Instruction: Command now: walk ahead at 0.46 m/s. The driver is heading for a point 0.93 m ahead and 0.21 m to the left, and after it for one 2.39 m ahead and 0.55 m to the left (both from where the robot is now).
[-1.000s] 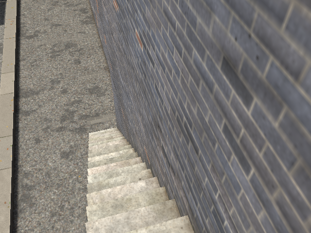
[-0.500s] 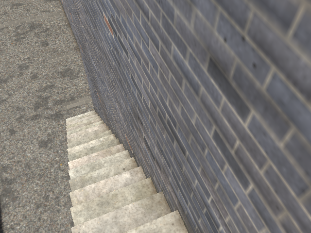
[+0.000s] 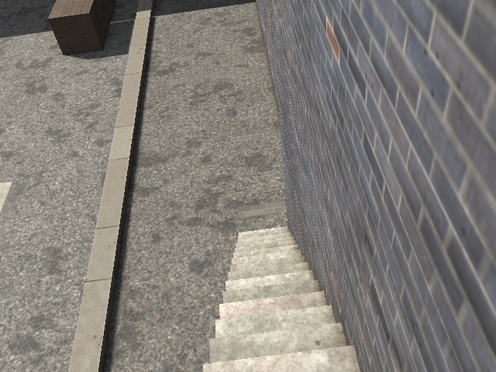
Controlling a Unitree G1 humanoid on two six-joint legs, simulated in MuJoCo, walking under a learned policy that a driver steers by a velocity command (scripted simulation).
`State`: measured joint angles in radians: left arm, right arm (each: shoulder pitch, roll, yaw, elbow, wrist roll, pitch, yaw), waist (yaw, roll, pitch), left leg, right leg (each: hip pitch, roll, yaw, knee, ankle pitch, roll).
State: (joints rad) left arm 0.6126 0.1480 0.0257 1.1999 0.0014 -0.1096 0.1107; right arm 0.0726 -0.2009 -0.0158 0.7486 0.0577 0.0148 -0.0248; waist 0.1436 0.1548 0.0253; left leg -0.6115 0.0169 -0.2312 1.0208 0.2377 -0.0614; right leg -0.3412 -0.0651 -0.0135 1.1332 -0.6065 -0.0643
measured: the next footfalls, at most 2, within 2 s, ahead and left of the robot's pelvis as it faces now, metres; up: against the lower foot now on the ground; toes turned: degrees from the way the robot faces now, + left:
left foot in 0.12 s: +0.19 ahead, +0.23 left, -0.23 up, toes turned -7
right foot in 0.62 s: +0.40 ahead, -0.03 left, -0.44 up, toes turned -4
